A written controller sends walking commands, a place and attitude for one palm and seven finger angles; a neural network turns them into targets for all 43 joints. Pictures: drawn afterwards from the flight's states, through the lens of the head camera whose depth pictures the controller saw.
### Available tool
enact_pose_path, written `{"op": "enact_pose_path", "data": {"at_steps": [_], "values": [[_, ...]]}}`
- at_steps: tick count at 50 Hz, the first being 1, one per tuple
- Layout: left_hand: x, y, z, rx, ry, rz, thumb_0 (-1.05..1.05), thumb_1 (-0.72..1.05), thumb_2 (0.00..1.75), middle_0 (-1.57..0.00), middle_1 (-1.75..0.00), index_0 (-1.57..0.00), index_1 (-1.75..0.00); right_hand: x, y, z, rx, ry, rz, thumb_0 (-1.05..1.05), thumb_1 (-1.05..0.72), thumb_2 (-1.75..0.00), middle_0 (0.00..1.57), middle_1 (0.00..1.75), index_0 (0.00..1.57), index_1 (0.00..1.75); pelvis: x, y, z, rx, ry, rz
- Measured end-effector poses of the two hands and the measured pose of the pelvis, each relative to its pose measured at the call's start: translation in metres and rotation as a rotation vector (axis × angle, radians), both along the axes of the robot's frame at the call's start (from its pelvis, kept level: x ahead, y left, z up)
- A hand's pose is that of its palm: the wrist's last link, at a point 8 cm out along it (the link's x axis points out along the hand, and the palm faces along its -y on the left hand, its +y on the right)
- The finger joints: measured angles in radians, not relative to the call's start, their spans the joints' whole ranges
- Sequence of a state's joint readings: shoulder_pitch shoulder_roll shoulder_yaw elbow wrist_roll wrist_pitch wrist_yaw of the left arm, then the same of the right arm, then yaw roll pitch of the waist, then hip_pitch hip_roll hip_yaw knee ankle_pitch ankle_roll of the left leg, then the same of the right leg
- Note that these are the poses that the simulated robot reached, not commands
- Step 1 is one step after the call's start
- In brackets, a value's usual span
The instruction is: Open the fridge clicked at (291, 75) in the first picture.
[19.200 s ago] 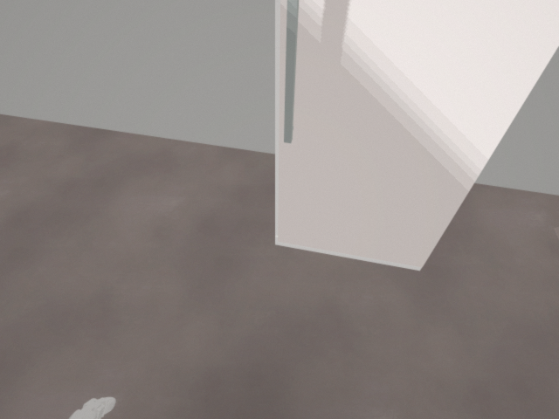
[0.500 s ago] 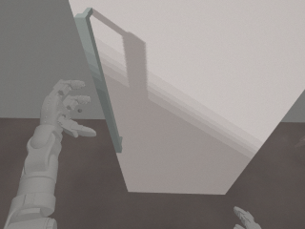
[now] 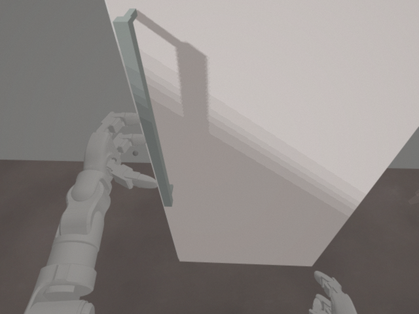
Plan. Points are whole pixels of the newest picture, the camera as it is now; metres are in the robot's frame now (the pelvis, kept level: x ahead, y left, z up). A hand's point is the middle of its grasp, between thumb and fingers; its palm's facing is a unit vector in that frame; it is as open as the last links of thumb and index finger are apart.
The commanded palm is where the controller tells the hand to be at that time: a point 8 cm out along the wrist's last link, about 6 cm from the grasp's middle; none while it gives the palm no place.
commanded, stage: feel for the door with the fingertips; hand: left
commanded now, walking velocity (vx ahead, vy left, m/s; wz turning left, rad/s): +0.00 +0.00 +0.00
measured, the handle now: (155, 134) +0.44 +0.14 +0.12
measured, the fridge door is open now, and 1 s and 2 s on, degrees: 0 0 0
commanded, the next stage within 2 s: slide the fingers in behind the handle in 0.30 s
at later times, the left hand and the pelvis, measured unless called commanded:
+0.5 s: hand (138, 143) +0.40 +0.17 +0.13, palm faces +0.04 -1.00 +0.00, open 13.6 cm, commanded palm +0.37 +0.21 +0.13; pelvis +0.00 +0.00 +0.00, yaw +0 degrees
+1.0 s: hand (155, 148) +0.39 +0.13 +0.13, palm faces +0.01 -1.00 +0.00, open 14.0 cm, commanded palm +0.36 +0.18 +0.13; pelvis +0.01 +0.00 +0.00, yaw +0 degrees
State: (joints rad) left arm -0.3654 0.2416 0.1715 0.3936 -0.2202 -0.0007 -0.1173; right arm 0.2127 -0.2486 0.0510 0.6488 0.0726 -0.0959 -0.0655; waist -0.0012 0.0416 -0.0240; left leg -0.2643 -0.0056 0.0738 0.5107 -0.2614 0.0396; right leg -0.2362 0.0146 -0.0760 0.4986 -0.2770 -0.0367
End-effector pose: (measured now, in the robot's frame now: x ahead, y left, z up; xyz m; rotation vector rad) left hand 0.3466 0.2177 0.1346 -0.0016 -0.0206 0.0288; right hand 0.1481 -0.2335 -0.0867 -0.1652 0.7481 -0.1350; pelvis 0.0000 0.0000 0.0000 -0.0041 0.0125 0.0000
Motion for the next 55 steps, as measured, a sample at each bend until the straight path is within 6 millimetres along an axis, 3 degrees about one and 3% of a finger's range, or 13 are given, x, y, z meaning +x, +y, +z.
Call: {"op": "enact_pose_path", "data": {"at_steps": [12, 24, 43, 55], "values": [[0.023, -0.002, -0.002, 0.003, 0.010, 0.001, -0.01, -0.50, 0.30, -0.30, -1.20, -0.30, -1.20, -0.020, -0.007, -0.008, -0.012, 0.076, -0.029, 0.01, -0.91, -0.90, 0.20, 0.30, 0.20, 0.30, 0.003, 0.001, 0.000, 0.000, 0.019, -0.005], [0.029, 0.002, -0.002, -0.003, 0.006, 0.007, -0.01, -0.50, 0.30, -0.37, -1.26, -0.37, -1.24, -0.033, -0.014, -0.014, -0.024, 0.143, -0.039, 0.01, -0.91, -0.90, 0.20, 0.30, 0.20, 0.30, 0.005, 0.000, 0.000, -0.001, 0.025, 0.003], [0.017, -0.019, -0.005, 0.003, -0.013, -0.008, -0.01, -0.50, 0.30, -0.30, -1.21, -0.30, -1.20, -0.014, -0.008, -0.007, 0.008, 0.058, -0.023, 0.01, -0.91, -0.90, 0.20, 0.30, 0.20, 0.30, 0.005, -0.002, 0.000, 0.003, 0.014, -0.009], [0.023, -0.035, -0.006, -0.005, 0.008, -0.005, -0.01, -0.50, 0.30, -0.30, -1.20, -0.30, -1.20, -0.001, -0.009, -0.006, 0.017, 0.048, -0.012, 0.01, -0.91, -0.90, 0.20, 0.30, 0.20, 0.30, 0.011, -0.007, 0.000, 0.007, 0.016, -0.011]]}}
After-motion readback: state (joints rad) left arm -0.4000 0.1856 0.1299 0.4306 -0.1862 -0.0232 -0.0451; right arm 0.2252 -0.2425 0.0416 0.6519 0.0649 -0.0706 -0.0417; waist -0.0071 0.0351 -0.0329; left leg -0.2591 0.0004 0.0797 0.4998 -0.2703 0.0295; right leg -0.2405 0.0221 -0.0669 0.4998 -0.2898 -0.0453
